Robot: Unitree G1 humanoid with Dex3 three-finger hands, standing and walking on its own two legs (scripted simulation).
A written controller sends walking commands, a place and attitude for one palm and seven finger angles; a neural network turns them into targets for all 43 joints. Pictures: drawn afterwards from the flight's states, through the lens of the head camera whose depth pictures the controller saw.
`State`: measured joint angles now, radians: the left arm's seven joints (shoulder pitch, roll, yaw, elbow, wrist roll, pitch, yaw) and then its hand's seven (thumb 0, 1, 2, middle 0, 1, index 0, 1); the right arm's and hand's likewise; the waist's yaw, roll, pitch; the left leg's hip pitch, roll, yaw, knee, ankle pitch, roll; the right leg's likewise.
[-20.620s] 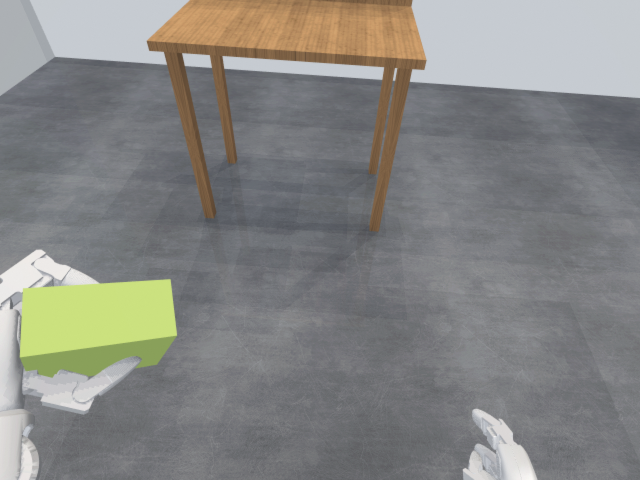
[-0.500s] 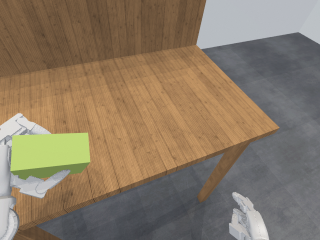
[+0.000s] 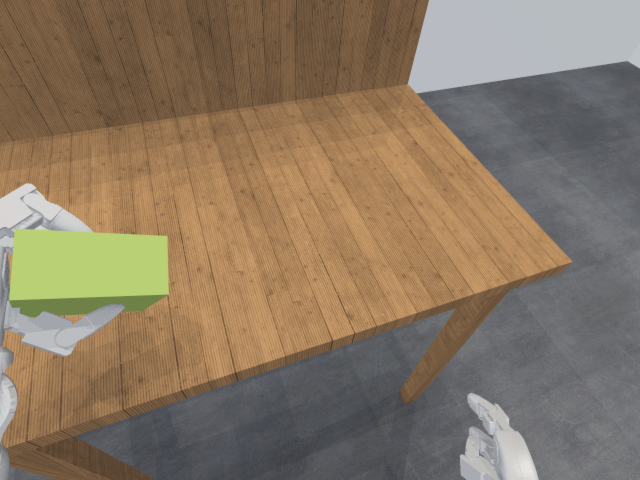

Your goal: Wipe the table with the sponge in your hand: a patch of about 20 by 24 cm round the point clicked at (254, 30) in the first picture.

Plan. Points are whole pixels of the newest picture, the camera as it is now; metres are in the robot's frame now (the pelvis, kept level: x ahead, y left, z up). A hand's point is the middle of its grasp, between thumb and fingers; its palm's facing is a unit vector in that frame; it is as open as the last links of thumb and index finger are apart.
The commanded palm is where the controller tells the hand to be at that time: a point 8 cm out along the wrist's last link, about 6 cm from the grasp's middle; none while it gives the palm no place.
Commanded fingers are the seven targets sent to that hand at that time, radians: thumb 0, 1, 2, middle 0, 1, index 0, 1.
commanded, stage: come to a stop and stand still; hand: left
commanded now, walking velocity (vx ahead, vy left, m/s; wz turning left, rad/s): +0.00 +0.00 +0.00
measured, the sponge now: (111, 277) +0.25 +0.24 +0.15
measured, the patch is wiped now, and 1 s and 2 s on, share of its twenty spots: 0.00 0.00 0.00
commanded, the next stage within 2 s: look again from close up in 0.78 s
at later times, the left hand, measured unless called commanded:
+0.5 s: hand (80, 283) +0.24 +0.26 +0.16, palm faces +0.38 -0.85 -0.36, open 9.7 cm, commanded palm +0.17 +0.29 +0.17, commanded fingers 0.00 0.10 1.30 -1.20 -1.60 -1.20 -1.60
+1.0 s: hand (73, 297) +0.23 +0.27 +0.15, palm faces +0.37 -0.85 -0.38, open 9.7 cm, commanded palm +0.17 +0.30 +0.17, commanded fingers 0.00 0.10 1.30 -1.20 -1.60 -1.20 -1.60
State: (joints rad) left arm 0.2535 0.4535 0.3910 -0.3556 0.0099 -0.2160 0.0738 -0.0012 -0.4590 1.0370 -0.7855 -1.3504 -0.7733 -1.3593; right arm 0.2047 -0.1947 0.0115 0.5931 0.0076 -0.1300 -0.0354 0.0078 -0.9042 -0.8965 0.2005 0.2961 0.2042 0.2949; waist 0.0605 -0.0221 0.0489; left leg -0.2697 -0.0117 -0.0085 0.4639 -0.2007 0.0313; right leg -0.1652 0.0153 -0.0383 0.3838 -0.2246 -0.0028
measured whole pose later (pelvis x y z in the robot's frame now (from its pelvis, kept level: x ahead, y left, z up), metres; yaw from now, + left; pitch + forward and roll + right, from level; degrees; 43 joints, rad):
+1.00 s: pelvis +0.00 +0.02 +0.00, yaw +0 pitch +0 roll -2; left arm 0.42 0.36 0.35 -0.46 -0.03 -0.19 0.11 0.00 -0.46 1.04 -0.78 -1.35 -0.77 -1.36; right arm 0.18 -0.19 0.02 0.58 0.02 -0.11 -0.04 0.01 -0.90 -0.90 0.20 0.30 0.21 0.30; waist 0.02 -0.02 0.05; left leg -0.25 -0.03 0.01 0.44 -0.20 0.06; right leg -0.14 -0.01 -0.02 0.35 -0.22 0.02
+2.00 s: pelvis -0.02 -0.05 -0.02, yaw +0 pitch -2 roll +0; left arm 0.25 0.64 0.33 -0.38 0.17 0.11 -0.07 0.00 -0.46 1.04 -0.78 -1.36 -0.77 -1.36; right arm 0.15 -0.24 0.04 0.59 0.03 -0.07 -0.12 0.01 -0.90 -0.90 0.20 0.30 0.21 0.30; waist 0.07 0.07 -0.01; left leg -0.34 0.02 -0.03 0.65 -0.27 -0.03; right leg -0.27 0.06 -0.05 0.65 -0.35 -0.07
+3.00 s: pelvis -0.02 -0.01 +0.00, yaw +0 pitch -3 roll +0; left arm 0.00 0.65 0.05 -0.41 0.73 0.55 -0.14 0.00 -0.46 1.04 -0.78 -1.36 -0.77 -1.36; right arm -0.03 -0.25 0.10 0.63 0.07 0.05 -0.10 0.01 -0.90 -0.90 0.20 0.30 0.20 0.29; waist 0.14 0.11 0.00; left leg -0.22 -0.03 -0.01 0.46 -0.18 0.02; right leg -0.17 0.00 -0.03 0.49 -0.26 -0.02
